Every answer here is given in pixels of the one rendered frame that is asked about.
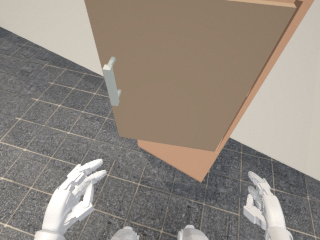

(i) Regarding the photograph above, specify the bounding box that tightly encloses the handle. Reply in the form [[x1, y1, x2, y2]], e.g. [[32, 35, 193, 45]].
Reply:
[[102, 56, 122, 106]]

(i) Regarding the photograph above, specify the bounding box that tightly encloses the left robot shin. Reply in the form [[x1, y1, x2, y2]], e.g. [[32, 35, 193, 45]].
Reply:
[[123, 226, 133, 230]]

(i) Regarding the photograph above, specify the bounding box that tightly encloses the robot left hand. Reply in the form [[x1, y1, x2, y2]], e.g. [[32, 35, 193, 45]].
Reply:
[[42, 159, 107, 235]]

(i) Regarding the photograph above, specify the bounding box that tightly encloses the robot right hand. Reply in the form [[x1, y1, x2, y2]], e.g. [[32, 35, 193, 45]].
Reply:
[[243, 171, 286, 231]]

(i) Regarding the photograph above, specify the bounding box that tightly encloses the robot left thigh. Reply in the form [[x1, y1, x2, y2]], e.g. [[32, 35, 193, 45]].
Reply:
[[110, 229, 139, 240]]

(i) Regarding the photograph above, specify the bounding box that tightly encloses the left robot forearm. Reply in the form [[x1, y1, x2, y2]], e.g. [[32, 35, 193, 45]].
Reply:
[[34, 229, 66, 240]]

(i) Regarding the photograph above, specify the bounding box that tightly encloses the right robot forearm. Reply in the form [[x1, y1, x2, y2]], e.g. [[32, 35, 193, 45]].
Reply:
[[264, 227, 294, 240]]

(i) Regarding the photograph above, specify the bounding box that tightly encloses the cupboard door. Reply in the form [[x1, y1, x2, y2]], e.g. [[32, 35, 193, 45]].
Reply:
[[84, 0, 297, 152]]

